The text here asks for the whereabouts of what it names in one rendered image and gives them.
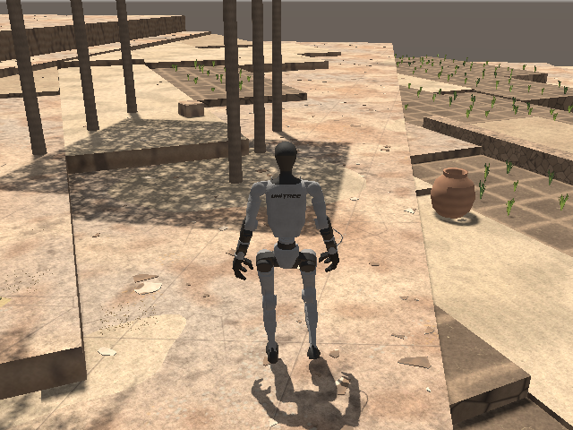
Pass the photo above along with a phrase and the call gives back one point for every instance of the robot left upper arm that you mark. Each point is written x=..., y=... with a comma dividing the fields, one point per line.
x=258, y=189

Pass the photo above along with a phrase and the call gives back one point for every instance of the right robot thigh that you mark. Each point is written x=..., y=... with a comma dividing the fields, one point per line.
x=307, y=262

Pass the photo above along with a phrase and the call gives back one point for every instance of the robot left hand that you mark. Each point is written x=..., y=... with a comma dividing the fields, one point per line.
x=238, y=266

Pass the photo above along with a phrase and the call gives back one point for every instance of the robot left forearm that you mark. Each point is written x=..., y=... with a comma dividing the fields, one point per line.
x=243, y=242

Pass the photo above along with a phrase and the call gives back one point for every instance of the robot right forearm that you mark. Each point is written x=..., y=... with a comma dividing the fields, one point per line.
x=329, y=239

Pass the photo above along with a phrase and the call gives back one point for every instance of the robot right hand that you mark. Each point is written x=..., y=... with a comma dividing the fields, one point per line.
x=332, y=258

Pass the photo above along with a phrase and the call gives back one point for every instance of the humanoid robot head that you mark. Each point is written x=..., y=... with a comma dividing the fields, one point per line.
x=285, y=154

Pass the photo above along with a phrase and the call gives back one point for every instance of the robot right upper arm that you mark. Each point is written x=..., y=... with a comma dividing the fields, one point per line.
x=314, y=189

